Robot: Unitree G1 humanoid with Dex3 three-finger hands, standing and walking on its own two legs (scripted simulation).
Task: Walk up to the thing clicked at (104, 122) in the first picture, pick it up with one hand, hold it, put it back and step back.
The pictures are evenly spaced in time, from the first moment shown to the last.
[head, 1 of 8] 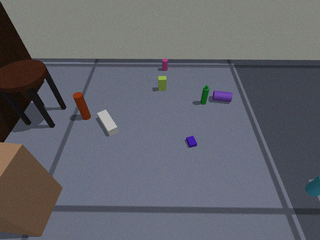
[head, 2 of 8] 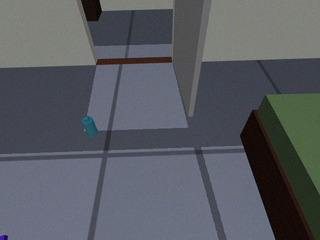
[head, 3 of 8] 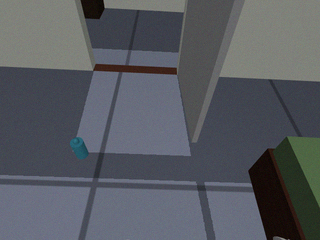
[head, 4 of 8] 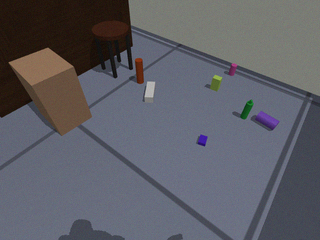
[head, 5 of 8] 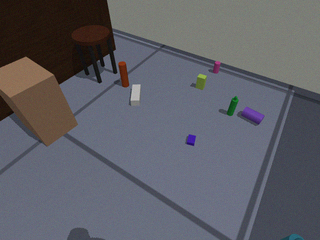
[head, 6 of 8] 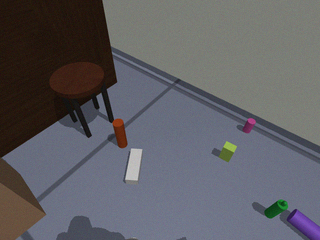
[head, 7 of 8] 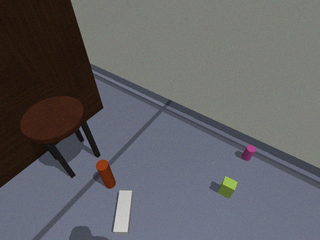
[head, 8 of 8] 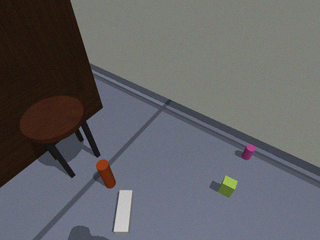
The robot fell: no
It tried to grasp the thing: no
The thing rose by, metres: 0.00
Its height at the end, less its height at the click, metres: +0.00
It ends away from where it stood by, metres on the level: 0.00
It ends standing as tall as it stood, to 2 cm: yes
